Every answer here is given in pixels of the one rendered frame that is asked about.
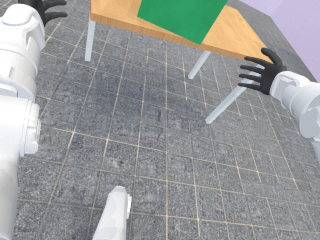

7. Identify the left robot shin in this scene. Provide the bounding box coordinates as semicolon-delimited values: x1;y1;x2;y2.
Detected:
107;186;128;200

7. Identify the left robot forearm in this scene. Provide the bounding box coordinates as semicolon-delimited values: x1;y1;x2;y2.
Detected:
0;3;46;104

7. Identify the robot left hand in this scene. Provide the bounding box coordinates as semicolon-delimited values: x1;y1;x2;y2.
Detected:
18;0;68;27

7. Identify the robot right upper arm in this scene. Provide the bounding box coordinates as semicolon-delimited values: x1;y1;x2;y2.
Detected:
299;94;320;168

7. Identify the carton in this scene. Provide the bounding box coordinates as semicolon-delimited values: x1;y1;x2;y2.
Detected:
137;0;228;45

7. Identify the right robot forearm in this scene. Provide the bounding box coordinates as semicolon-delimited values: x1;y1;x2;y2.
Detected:
269;71;320;126

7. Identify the robot left thigh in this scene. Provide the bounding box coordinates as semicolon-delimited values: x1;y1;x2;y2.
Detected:
92;191;132;240

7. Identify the table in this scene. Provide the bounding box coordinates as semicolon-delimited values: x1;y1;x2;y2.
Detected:
85;0;274;124

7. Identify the robot left upper arm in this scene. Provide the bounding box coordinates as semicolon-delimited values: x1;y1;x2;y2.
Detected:
0;95;42;240

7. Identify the robot right hand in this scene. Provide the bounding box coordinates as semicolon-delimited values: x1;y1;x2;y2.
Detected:
238;47;287;96

